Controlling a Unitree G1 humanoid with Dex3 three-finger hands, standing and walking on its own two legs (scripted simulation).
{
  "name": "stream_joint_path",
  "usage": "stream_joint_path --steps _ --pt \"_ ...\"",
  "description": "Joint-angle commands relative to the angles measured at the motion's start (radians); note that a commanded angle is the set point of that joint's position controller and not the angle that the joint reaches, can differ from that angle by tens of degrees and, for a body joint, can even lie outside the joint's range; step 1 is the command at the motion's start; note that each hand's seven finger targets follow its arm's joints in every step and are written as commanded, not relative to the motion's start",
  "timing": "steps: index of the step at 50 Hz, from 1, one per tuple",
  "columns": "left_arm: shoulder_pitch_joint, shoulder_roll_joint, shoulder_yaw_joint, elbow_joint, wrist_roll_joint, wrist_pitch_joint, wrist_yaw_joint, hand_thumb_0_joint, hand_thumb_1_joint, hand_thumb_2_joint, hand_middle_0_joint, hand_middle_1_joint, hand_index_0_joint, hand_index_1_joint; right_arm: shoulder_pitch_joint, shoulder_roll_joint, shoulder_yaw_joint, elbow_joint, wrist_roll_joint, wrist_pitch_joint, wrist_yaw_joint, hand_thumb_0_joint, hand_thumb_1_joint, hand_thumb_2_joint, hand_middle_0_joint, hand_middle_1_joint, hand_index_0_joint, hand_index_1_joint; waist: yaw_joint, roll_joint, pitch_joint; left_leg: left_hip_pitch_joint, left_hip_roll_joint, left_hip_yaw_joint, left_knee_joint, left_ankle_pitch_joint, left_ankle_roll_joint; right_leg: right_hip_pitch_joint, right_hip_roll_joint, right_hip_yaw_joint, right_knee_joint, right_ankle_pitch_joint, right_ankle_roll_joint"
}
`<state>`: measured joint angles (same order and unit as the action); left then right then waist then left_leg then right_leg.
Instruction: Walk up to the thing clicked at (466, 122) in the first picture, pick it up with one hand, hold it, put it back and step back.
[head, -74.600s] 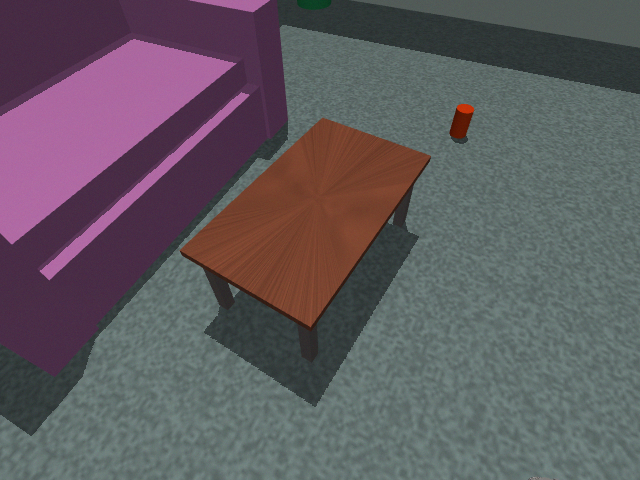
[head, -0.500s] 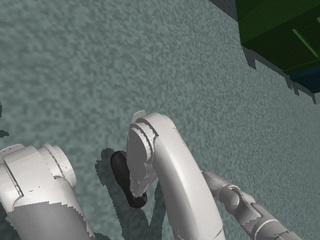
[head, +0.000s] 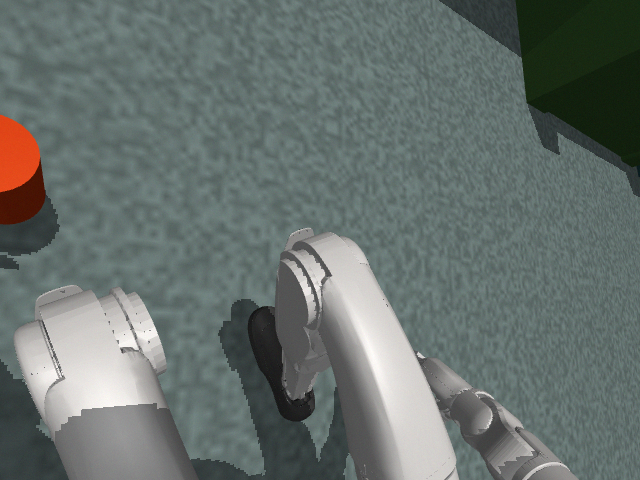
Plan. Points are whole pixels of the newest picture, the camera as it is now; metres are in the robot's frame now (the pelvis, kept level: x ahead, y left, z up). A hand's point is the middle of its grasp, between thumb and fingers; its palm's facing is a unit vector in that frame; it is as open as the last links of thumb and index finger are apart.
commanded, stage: rise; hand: left
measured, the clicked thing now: out of the picture +0.47 +0.24 -0.24
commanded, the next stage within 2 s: home in 0.08 s
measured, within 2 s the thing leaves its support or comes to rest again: neither
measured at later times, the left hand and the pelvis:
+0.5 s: hand out of the picture +0.43 +0.42 -0.01, palm faces +0.38 -0.81 -0.45, open 17.2 cm; pelvis +0.01 -0.01 +0.05, yaw +6 degrees
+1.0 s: hand out of the picture +0.30 +0.30 +0.18, palm faces +0.35 -0.85 -0.39, open 17.1 cm; pelvis +0.05 -0.02 +0.27, yaw +13 degrees
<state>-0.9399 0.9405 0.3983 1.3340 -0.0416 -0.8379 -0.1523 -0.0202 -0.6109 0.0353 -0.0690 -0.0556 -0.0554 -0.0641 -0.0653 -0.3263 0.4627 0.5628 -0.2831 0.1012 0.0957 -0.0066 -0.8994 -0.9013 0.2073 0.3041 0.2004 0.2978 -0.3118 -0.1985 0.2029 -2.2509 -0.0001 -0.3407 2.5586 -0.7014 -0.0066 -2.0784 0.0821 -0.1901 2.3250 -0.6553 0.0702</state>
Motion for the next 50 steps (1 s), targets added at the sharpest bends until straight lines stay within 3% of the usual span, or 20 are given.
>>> stream_joint_path --steps 1,2,3,4,7,9,10,11,12,18,20,23,25,27,29,33,36,40,46,50 --pt "-0.331 0.150 -0.009 -0.133 -0.001 0.022 -0.053 0.000 -0.531 0.065 -0.062 -0.034 -0.047 -0.045 0.144 -0.346 -0.133 -0.008 0.037 0.028 -0.021 0.000 -0.854 -0.897 0.200 0.302 0.200 0.302 -0.113 0.575 -0.571 0.443 0.069 0.083 -0.347 0.118 -0.002 0.224 0.016 -0.104 -0.172 0.193 -0.087" --pt "-0.210 0.277 0.044 -0.016 0.144 0.089 0.007 0.000 -0.549 0.054 -0.081 -0.059 -0.075 -0.061 0.173 -0.316 -0.163 0.006 0.055 0.051 -0.018 0.000 -0.934 -0.919 0.200 0.302 0.200 0.302 -0.028 0.623 -0.627 0.517 0.070 0.103 -0.392 0.180 -0.015 0.211 0.010 -0.083 -0.183 0.196 -0.095" --pt "-0.284 0.228 0.019 -0.072 0.135 0.113 0.015 0.000 -0.546 0.054 -0.079 -0.063 -0.074 -0.063 0.172 -0.315 -0.168 -0.013 0.063 0.062 -0.015 0.000 -0.934 -0.917 0.200 0.302 0.200 0.302 -0.053 0.637 -0.627 0.519 0.077 0.093 -0.399 0.172 -0.018 0.172 0.009 -0.085 -0.175 0.182 -0.097" --pt "-0.306 0.233 0.032 -0.118 0.143 0.133 0.023 0.000 -0.554 0.062 -0.081 -0.072 -0.074 -0.075 0.196 -0.316 -0.183 -0.019 0.069 0.076 -0.013 0.000 -0.931 -0.916 0.200 0.302 0.200 0.302 -0.046 0.650 -0.663 0.544 0.073 0.100 -0.402 0.187 -0.018 0.169 0.007 -0.077 -0.182 0.190 -0.098" --pt "-0.315 0.338 0.100 -0.198 0.187 0.231 0.050 0.000 -0.567 0.050 -0.088 -0.086 -0.092 -0.079 0.230 -0.299 -0.218 -0.036 0.096 0.105 -0.010 0.000 -0.970 -0.925 0.200 0.303 0.200 0.303 0.004 0.675 -0.742 0.536 0.067 0.130 -0.410 0.225 -0.006 0.190 0.004 -0.049 -0.179 0.202 -0.100" --pt "-0.323 0.417 0.154 -0.247 0.213 0.285 0.070 0.000 -0.572 0.047 -0.092 -0.100 -0.100 -0.087 0.258 -0.294 -0.237 -0.045 0.112 0.125 -0.009 0.000 -0.993 -0.931 0.200 0.303 0.200 0.303 0.014 0.670 -0.760 0.511 0.064 0.142 -0.419 0.220 0.002 0.202 0.001 -0.034 -0.182 0.194 -0.099" --pt "-0.318 0.422 0.166 -0.260 0.220 0.315 0.077 0.000 -0.492 0.096 -0.059 -0.066 -0.059 -0.065 0.277 -0.284 -0.247 -0.044 0.119 0.134 -0.010 0.000 -0.913 -0.902 0.201 0.301 0.201 0.301 0.021 0.645 -0.786 0.494 0.061 0.157 -0.413 0.213 0.009 0.233 0.004 -0.021 -0.199 0.197 -0.096" --pt "-0.324 0.411 0.161 -0.290 0.226 0.341 0.082 0.000 -0.526 0.069 -0.054 -0.058 -0.055 -0.058 0.282 -0.278 -0.260 -0.046 0.127 0.140 -0.011 0.000 -0.898 -0.902 0.201 0.301 0.201 0.301 0.022 0.643 -0.799 0.498 0.061 0.166 -0.425 0.198 0.011 0.231 0.001 -0.014 -0.207 0.183 -0.096" --pt "-0.272 0.418 0.190 -0.292 0.231 0.374 0.092 0.000 -0.508 0.079 -0.056 -0.061 -0.056 -0.060 0.298 -0.274 -0.272 -0.050 0.135 0.145 -0.012 0.000 -0.898 -0.902 0.201 0.301 0.201 0.301 0.044 0.630 -0.827 0.517 0.060 0.174 -0.432 0.220 0.011 0.245 0.001 -0.007 -0.215 0.196 -0.093" --pt "-0.164 0.206 0.098 -0.410 0.222 0.522 0.115 0.000 -0.484 0.093 -0.059 -0.064 -0.059 -0.064 0.355 -0.245 -0.365 -0.042 0.181 0.145 -0.017 0.000 -0.897 -0.902 0.201 0.301 0.201 0.301 0.091 0.614 -0.907 0.602 0.053 0.213 -0.514 0.205 0.002 0.197 -0.007 0.015 -0.275 0.170 -0.103" --pt "-0.131 0.153 0.067 -0.483 0.212 0.558 0.122 0.000 -0.483 0.094 -0.058 -0.064 -0.059 -0.064 0.363 -0.232 -0.398 -0.037 0.200 0.141 -0.020 0.000 -0.897 -0.902 0.201 0.301 0.201 0.301 0.120 0.586 -0.918 0.592 0.048 0.228 -0.548 0.148 0.008 0.203 -0.011 0.028 -0.313 0.131 -0.106" --pt "-0.042 0.084 0.033 -0.643 0.192 0.604 0.133 0.000 -0.496 0.086 -0.057 -0.062 -0.057 -0.062 0.373 -0.211 -0.452 -0.038 0.230 0.136 -0.026 0.000 -0.897 -0.902 0.201 0.301 0.201 0.301 0.172 0.558 -1.028 0.689 0.044 0.252 -0.615 0.154 0.010 0.272 -0.017 0.063 -0.385 0.136 -0.107" --pt "0.041 0.037 0.018 -0.742 0.178 0.637 0.142 0.000 -0.517 0.074 -0.055 -0.059 -0.055 -0.058 0.373 -0.198 -0.481 -0.042 0.254 0.129 -0.034 0.000 -0.897 -0.902 0.201 0.301 0.201 0.301 0.190 0.546 -1.029 0.726 0.048 0.241 -0.688 0.119 0.013 0.293 -0.023 0.075 -0.426 0.118 -0.108" --pt "0.114 0.049 0.050 -0.835 0.166 0.667 0.163 0.000 -0.497 0.086 -0.057 -0.062 -0.057 -0.062 0.361 -0.183 -0.497 -0.056 0.278 0.126 -0.045 0.000 -0.897 -0.902 0.201 0.301 0.201 0.301 0.219 0.507 -1.042 0.767 0.049 0.228 -0.757 0.089 0.017 0.335 -0.028 0.084 -0.482 0.098 -0.107" --pt "0.201 0.030 0.054 -0.929 0.152 0.691 0.177 0.000 -0.437 0.120 -0.063 -0.072 -0.064 -0.072 0.341 -0.167 -0.505 -0.074 0.294 0.123 -0.061 0.000 -0.897 -0.902 0.201 0.301 0.201 0.301 0.231 0.481 -1.009 0.791 0.053 0.214 -0.834 0.027 0.022 0.382 -0.035 0.092 -0.534 0.055 -0.104" --pt "0.330 -0.054 0.035 -1.012 0.127 0.730 0.210 0.000 -0.452 0.112 -0.062 -0.069 -0.062 -0.069 0.306 -0.129 -0.514 -0.091 0.310 0.092 -0.097 0.000 -0.897 -0.903 0.201 0.301 0.201 0.301 0.225 0.419 -0.961 0.867 0.049 0.239 -0.906 0.070 0.027 0.509 -0.043 0.117 -0.657 0.079 -0.100" --pt "0.432 -0.139 0.004 -0.987 0.114 0.761 0.226 0.000 -0.462 0.106 -0.061 -0.068 -0.061 -0.067 0.290 -0.105 -0.518 -0.099 0.310 0.067 -0.118 0.000 -0.897 -0.903 0.201 0.301 0.201 0.301 0.226 0.378 -0.923 0.922 0.044 0.269 -0.948 0.148 0.030 0.597 -0.047 0.133 -0.742 0.129 -0.099" --pt "0.521 -0.271 -0.072 -0.970 0.094 0.789 0.238 0.000 -0.477 0.097 -0.059 -0.065 -0.060 -0.064 0.280 -0.085 -0.523 -0.113 0.313 0.027 -0.137 0.000 -0.897 -0.903 0.201 0.301 0.201 0.301 0.219 0.350 -0.875 1.012 0.038 0.288 -1.031 0.211 0.028 0.711 -0.055 0.141 -0.852 0.178 -0.098" --pt "0.688 -0.345 -0.113 -1.001 0.072 0.836 0.262 0.000 -0.501 0.083 -0.057 -0.060 -0.057 -0.060 0.277 -0.063 -0.519 -0.139 0.322 -0.027 -0.159 0.000 -0.897 -0.903 0.201 0.302 0.201 0.302 0.255 0.302 -0.848 1.177 0.034 0.300 -1.176 0.329 0.023 0.947 -0.065 0.152 -1.004 0.292 -0.089" --pt "0.770 -0.403 -0.146 -1.042 0.060 0.869 0.282 0.000 -0.473 0.100 -0.059 -0.065 -0.060 -0.065 0.286 -0.053 -0.515 -0.147 0.325 -0.057 -0.180 0.000 -0.897 -0.903 0.201 0.302 0.201 0.302 0.253 0.307 -0.806 1.288 0.030 0.304 -1.285 0.361 0.018 1.058 -0.070 0.152 -1.098 0.324 -0.089"
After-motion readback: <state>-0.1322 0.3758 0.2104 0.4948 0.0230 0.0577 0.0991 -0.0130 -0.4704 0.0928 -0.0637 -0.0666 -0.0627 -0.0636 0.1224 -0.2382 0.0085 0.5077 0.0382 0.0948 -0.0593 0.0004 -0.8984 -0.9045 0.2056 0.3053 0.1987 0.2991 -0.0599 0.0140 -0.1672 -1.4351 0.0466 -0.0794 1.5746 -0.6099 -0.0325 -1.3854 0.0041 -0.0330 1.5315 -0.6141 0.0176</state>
